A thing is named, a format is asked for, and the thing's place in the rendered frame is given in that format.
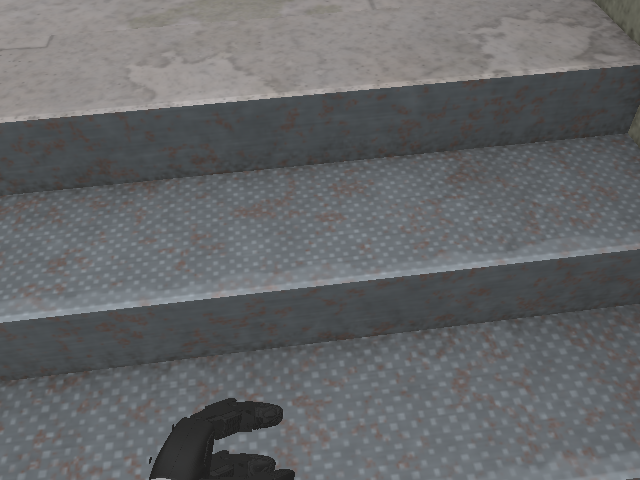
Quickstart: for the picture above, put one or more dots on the robot left hand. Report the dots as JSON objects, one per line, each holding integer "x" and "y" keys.
{"x": 187, "y": 452}

